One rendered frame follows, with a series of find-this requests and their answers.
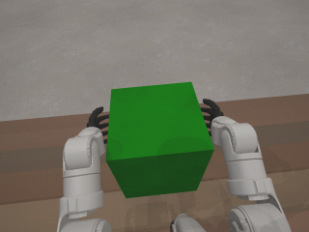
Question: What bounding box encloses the robot right forearm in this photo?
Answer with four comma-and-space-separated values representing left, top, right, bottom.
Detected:
211, 116, 292, 232

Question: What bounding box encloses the left robot upper arm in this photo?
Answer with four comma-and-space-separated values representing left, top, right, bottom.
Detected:
60, 217, 112, 232

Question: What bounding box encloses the right robot upper arm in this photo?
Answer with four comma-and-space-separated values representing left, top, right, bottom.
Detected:
228, 203, 291, 232

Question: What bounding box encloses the carton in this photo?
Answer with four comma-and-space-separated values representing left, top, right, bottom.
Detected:
106, 81, 214, 198

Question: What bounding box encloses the left robot hand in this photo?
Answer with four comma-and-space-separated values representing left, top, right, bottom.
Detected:
87, 106, 109, 144

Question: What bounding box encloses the right robot hand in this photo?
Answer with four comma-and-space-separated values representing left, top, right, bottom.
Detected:
201, 99, 224, 136

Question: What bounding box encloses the robot right shin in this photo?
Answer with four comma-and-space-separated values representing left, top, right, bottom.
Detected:
175, 214, 187, 222

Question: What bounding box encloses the robot left forearm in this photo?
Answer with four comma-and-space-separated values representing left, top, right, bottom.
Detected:
57, 127, 105, 232

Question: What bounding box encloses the robot right thigh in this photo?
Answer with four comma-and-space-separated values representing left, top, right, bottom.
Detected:
172, 217, 206, 232

